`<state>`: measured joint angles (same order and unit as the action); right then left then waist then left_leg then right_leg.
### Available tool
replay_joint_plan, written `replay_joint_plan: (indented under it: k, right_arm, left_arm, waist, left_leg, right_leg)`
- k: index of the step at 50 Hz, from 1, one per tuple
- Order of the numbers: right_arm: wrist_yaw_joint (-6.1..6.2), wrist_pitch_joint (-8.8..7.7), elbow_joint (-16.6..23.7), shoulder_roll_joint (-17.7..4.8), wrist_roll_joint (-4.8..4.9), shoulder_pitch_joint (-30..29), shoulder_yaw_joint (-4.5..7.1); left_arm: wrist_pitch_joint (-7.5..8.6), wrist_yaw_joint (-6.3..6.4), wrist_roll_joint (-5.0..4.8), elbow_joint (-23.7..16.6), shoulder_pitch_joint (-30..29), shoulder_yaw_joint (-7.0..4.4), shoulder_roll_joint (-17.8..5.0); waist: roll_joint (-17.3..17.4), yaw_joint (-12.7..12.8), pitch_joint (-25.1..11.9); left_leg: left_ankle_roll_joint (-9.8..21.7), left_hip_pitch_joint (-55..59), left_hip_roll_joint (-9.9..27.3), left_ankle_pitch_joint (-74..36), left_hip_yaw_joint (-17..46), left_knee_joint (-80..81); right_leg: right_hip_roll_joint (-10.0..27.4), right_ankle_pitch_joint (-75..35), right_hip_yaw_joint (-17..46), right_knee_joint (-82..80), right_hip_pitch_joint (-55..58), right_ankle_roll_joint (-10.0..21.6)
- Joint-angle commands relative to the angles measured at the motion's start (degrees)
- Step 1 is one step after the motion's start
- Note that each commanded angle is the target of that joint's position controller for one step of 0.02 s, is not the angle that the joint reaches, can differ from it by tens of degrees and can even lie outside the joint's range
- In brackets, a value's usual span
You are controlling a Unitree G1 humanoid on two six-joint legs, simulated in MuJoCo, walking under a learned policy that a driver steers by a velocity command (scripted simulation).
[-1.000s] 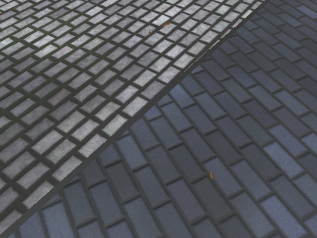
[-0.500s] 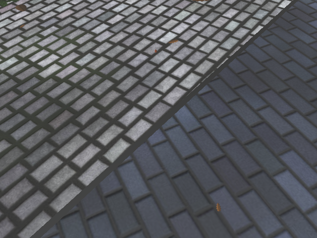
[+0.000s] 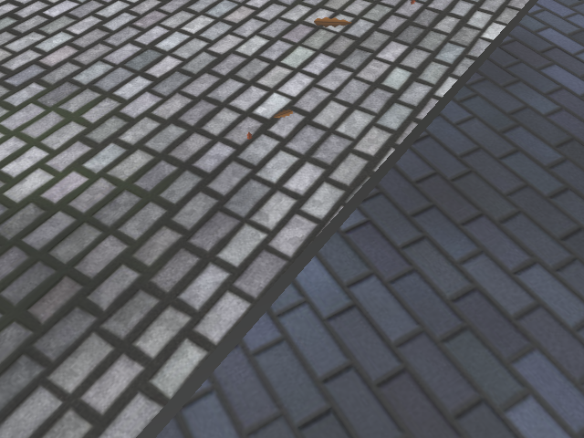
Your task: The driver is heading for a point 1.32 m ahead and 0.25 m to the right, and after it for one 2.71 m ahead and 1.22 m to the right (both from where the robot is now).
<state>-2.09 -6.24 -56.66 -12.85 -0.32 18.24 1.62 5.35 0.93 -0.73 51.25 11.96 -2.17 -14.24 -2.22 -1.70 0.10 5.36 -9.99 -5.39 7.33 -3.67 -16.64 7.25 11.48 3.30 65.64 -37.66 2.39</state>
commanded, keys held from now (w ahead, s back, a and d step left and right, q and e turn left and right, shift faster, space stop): w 0.74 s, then w+e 0.26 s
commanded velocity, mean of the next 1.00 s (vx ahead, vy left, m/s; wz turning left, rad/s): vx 0.50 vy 0.00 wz -0.06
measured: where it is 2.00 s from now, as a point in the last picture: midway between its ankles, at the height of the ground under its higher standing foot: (350, 251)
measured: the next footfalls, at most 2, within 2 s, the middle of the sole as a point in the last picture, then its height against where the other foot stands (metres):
right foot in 0.30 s outside the picture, level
left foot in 0.86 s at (263, 381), level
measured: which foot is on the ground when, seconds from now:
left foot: down 0.00-0.30, up 0.32-0.84, down 0.86-1.00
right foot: up 0.00-0.28, down 0.30-0.88, up 0.90-1.00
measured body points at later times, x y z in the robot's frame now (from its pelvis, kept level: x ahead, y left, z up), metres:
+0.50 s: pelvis +0.28 -0.08 +0.00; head +0.30 -0.10 +0.45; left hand +0.34 +0.18 -0.12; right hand +0.36 -0.35 -0.14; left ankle +0.27 +0.08 -0.65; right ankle +0.30 -0.16 -0.74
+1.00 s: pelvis +0.55 -0.02 -0.01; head +0.58 -0.01 +0.44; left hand +0.58 +0.25 -0.16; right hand +0.67 -0.28 -0.12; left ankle +0.62 +0.07 -0.74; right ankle +0.43 -0.16 -0.65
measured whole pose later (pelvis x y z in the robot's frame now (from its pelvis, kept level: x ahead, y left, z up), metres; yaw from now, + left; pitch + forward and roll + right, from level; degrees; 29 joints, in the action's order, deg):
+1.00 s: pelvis +0.55 -0.02 -0.01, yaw -4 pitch +2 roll +0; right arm -1.4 -6.7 -50.4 -13.4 -0.2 7.8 3.0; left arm 4.4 0.7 -2.0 55.4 19.6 -3.2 -14.5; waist -1.9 0.7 1.5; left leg 2.6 -20.7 0.1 9.0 -5.6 -27.8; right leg 1.7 21.8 3.4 67.4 -22.5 2.9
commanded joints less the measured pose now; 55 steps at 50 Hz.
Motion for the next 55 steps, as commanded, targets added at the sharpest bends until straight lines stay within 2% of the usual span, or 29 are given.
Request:
replay_joint_plan:
  k: [1, 6, 11, 13, 14, 15, 16, 17, 18, 19, 20, 22, 24, 27, 33, 36, 39, 41, 42, 43, 44, 45, 46, 47, 48, 49, 51, 52, 55]
  right_arm:
    - [1.13, -1.00, 3.02, -7.42, 0.04, -2.11, 1.15]
    - [2.09, -0.11, 1.65, -9.34, 1.12, 3.72, 1.50]
    - [2.30, 1.21, -0.04, -9.81, 1.47, 7.05, 1.91]
    - [2.41, 1.82, 0.10, -10.70, 1.50, 5.79, 2.26]
    - [2.42, 2.11, 0.48, -10.66, 1.36, 4.42, 2.17]
    - [2.37, 2.26, 1.10, -8.94, 0.75, 3.85, 1.50]
    - [2.14, 1.56, 2.64, -4.49, 0.10, 7.16, -0.05]
    - [1.75, 0.08, 2.07, -0.48, 0.61, 10.87, -1.35]
    - [1.52, -0.97, 2.57, -7.57, 2.22, 6.29, 0.43]
    - [1.52, -1.44, 4.24, -9.61, 2.83, 1.44, 0.99]
    - [1.90, -1.35, 4.57, -9.19, 2.16, -1.00, 1.15]
    - [2.14, 0.09, 4.44, -6.80, 1.33, -0.18, 1.48]
    - [2.29, 1.32, 4.04, -4.93, 1.30, 1.08, 1.45]
    - [2.53, 1.81, 6.20, -5.27, 0.70, -4.57, 1.85]
    - [1.69, 1.18, 9.74, -3.74, 0.93, -16.85, 1.38]
    - [0.92, 0.88, 11.35, -3.81, 1.32, -21.45, 1.13]
    - [-0.10, 0.11, 13.25, -4.49, 1.44, -24.23, 1.19]
    - [-0.33, -0.50, 12.75, -6.22, 1.42, -20.74, 1.90]
    - [-0.12, -0.74, 11.41, -7.81, 1.36, -15.58, 2.79]
    - [0.39, -0.83, 8.36, -10.73, 1.30, -5.44, 4.32]
    - [1.14, -0.76, 6.54, -15.57, 0.30, 5.52, 5.54]
    - [0.77, -0.35, 5.48, -17.61, -0.10, 7.67, 5.78]
    - [0.83, -0.45, 6.28, -11.74, 0.17, 6.21, 4.30]
    - [1.06, -0.62, 6.96, -9.20, 0.48, 1.30, 3.53]
    - [1.02, -0.76, 7.62, -7.84, 0.46, -3.55, 2.99]
    - [0.87, -0.91, 7.57, -6.40, 0.13, -6.31, 2.72]
    - [0.86, -1.16, 6.73, -4.69, -0.51, -8.00, 2.48]
    - [1.02, -1.32, 6.20, -5.04, -0.45, -7.76, 2.66]
    - [1.89, -1.40, 5.01, -7.11, -0.66, -6.33, 3.38]
  left_arm:
    - [-0.26, 0.43, 0.72, -2.49, 1.95, -0.80, -2.64]
    - [0.44, -0.55, 0.03, -5.48, -9.19, -0.31, -1.62]
    - [1.16, -2.40, -0.56, -8.36, -15.03, -0.18, -2.69]
    - [1.66, -2.83, -0.54, -8.09, -11.77, -0.79, -4.24]
    - [1.82, -2.75, -0.43, -6.63, -6.31, -1.75, -5.86]
    - [1.94, -2.38, -0.37, -3.45, 4.34, -3.37, -9.11]
    - [1.83, -2.03, 0.76, -1.66, 14.41, -4.83, -15.12]
    - [1.49, -2.49, 0.71, -0.67, 17.25, -4.68, -15.12]
    - [1.61, -2.46, 0.40, -1.11, 14.57, -3.20, -9.95]
    - [1.56, -2.38, 0.13, -2.48, 8.47, -2.43, -7.97]
    - [1.45, -2.56, 0.41, -3.46, 3.72, -1.85, -6.43]
    - [1.57, -3.06, 1.10, -3.28, 0.94, -1.15, -3.92]
    - [1.84, -3.05, 0.99, -1.84, 2.61, -1.33, -4.42]
    - [1.67, -2.13, 1.04, -0.14, 5.71, -1.85, -6.32]
    - [0.79, -0.82, 0.34, 2.05, 10.61, -1.86, -7.32]
    - [0.22, -0.66, 0.03, 3.80, 13.52, -2.04, -7.57]
    - [-0.62, -0.23, -0.35, 4.88, 14.55, -2.41, -7.85]
    - [-1.12, -0.04, -0.45, 4.55, 12.93, -2.82, -8.93]
    - [-1.36, -0.04, -0.38, 4.07, 11.31, -2.91, -9.37]
    - [-1.48, -0.15, 0.07, 3.41, 10.20, -2.37, -8.07]
    - [-1.36, -0.23, 1.09, 1.60, 10.39, -1.34, -5.64]
    - [-0.26, -0.68, -0.03, 2.15, 18.95, 0.70, 2.75]
    - [0.57, -0.64, -1.56, 2.81, 15.64, -0.95, -4.34]
    - [0.82, -0.50, -2.43, 0.95, 10.44, -1.94, -7.21]
    - [0.62, -0.04, -2.09, 0.35, 7.87, -2.07, -6.81]
    - [0.15, 0.24, -1.28, 0.20, 6.96, -2.51, -6.03]
    - [-1.53, 0.02, -1.45, 0.64, 9.50, -2.73, -3.26]
    - [-2.24, 0.00, -1.52, 0.43, 9.52, -2.76, -2.31]
    - [-3.39, 0.11, -0.95, -1.81, 5.56, -3.22, -2.54]
  waist:
    - [4.42, 2.65, 3.16]
    - [4.55, -1.43, 3.35]
    - [5.34, -2.64, 4.81]
    - [6.49, -0.13, 3.04]
    - [6.58, 3.13, -0.08]
    - [5.24, 7.51, -6.81]
    - [-4.25, 8.72, -16.67]
    - [-15.15, 7.52, -22.23]
    - [-9.60, 7.87, -16.73]
    - [-6.26, 6.33, -9.65]
    - [-1.63, 4.59, -6.29]
    - [-2.13, 1.34, -3.17]
    - [-2.11, 0.25, -1.90]
    - [-0.77, 0.92, 0.51]
    - [-1.05, 4.33, 3.17]
    - [-1.13, 5.74, 4.90]
    - [-1.18, 5.30, 5.77]
    - [-2.40, 2.70, 3.62]
    - [-2.98, -0.38, 0.56]
    - [-2.15, -4.87, -5.78]
    - [4.78, -7.98, -15.49]
    - [20.49, -3.50, -23.24]
    - [14.12, -5.30, -20.11]
    - [11.35, -4.32, -11.86]
    - [6.72, -2.24, -7.40]
    - [6.18, -0.61, -4.34]
    - [8.38, 2.02, -2.37]
    - [7.97, 2.46, -1.30]
    - [5.87, 2.53, 1.33]
  left_leg:
    - [9.70, -5.80, 15.98, -4.72, 11.95, 11.74]
    - [6.98, 0.84, 15.45, -4.95, 9.18, 10.66]
    - [6.15, 10.21, 19.40, -4.81, 10.60, 5.84]
    - [5.05, 11.68, 20.10, -11.66, 10.76, 1.59]
    - [3.90, 11.07, 18.29, -21.34, 9.03, -4.87]
    - [2.21, 6.39, 14.74, -25.57, 6.14, -17.51]
    - [-1.38, -12.62, 8.31, -10.40, 1.73, -39.92]
    - [-2.86, -28.25, 1.24, 24.40, 6.44, -53.21]
    - [-1.57, -34.09, 4.95, 23.12, 11.24, -59.35]
    - [-0.77, -35.47, 8.14, 17.18, 9.34, -58.75]
    - [-1.00, -32.69, 10.63, 12.02, 8.15, -56.06]
    - [-1.55, -26.64, 13.39, 6.88, 8.03, -50.82]
    - [-2.35, -25.48, 13.52, 5.01, 7.07, -48.55]
    - [-3.77, -31.20, 13.94, -1.40, 6.83, -41.34]
    - [-4.17, -30.35, 11.67, -13.92, 4.43, -22.13]
    - [-3.58, -31.37, 10.77, -12.70, 4.10, -17.35]
    - [-2.15, -30.86, 10.13, -7.91, 4.73, -13.94]
    - [-1.24, -23.32, 8.23, -4.06, 3.80, -12.07]
    - [-0.44, -15.00, 6.30, -3.33, 2.26, -11.12]
    - [1.08, -0.38, 6.33, -4.52, 2.36, -11.77]
    - [4.57, 18.44, 18.01, -4.14, 14.86, -13.03]
    - [12.22, 35.28, 30.41, 6.14, 40.38, -5.73]
    - [9.72, 30.95, 28.68, 11.40, 41.86, -1.89]
    - [6.92, 22.91, 27.42, 10.10, 32.59, -0.72]
    - [5.65, 14.02, 25.58, 5.45, 25.93, 1.27]
    - [4.94, 7.40, 23.71, 2.29, 20.66, 3.49]
    - [4.18, 1.20, 20.91, -0.66, 12.91, 6.89]
    - [4.49, -0.15, 20.62, -2.72, 10.15, 7.88]
    - [5.07, -0.05, 20.88, -7.23, 4.85, 9.51]
  right_leg:
    - [2.44, -8.94, 0.05, -7.80, -1.69, -1.57]
    - [-0.61, -17.93, -2.48, -26.93, 0.17, -2.16]
    - [-2.06, -10.99, -2.55, -34.58, -0.04, -0.37]
    - [-3.68, -6.80, -3.77, -36.86, 6.00, 1.31]
    - [-5.63, -6.00, -5.40, -38.18, 13.88, 2.56]
    - [-5.12, -7.10, -4.41, -37.59, 28.32, 4.70]
    - [8.90, -5.43, 14.49, -37.46, 51.08, 11.47]
    - [16.31, 2.98, 36.70, -46.20, 61.59, 16.54]
    - [14.50, 5.93, 34.25, -48.02, 57.30, 13.84]
    - [12.94, 1.16, 25.46, -49.00, 48.70, 11.66]
    - [10.57, -4.41, 19.25, -50.84, 40.68, 10.74]
    - [6.59, -9.04, 11.56, -54.72, 31.61, 9.62]
    - [5.22, -13.86, 7.56, -56.66, 28.90, 10.35]
    - [5.20, -18.87, 4.66, -58.05, 30.06, 10.75]
    - [3.69, -15.03, 0.37, -59.67, 32.72, 8.75]
    - [5.44, -14.20, 0.42, -58.42, 37.78, 8.75]
    - [7.74, -16.94, 2.22, -54.91, 42.02, 8.26]
    - [7.85, -23.84, 3.25, -50.89, 42.10, 7.39]
    - [6.43, -32.22, 2.59, -45.46, 40.72, 6.56]
    - [2.97, -34.51, 0.68, -34.48, 35.71, 4.92]
    - [-1.86, -17.12, -2.21, -15.56, 22.78, 2.69]
    - [-10.96, 20.55, -1.01, 2.87, 1.71, -0.30]
    - [-8.08, 21.33, 6.11, 9.63, -2.86, 0.42]
    - [-5.42, 15.98, 4.78, 10.41, -5.80, 1.09]
    - [-2.44, 10.53, 3.48, 8.47, -3.31, 0.99]
    - [-0.69, 7.05, 3.29, 5.86, -0.69, 0.91]
    - [1.08, 3.85, 3.31, 3.30, 4.36, 1.09]
    - [1.31, 3.10, 2.90, 2.77, 4.17, 1.04]
    - [1.64, -2.81, 3.74, -0.99, -1.17, 0.28]
Over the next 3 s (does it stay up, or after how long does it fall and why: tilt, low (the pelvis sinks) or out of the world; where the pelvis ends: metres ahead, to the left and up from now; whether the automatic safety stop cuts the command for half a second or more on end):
stays up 1.30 -0.26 -0.01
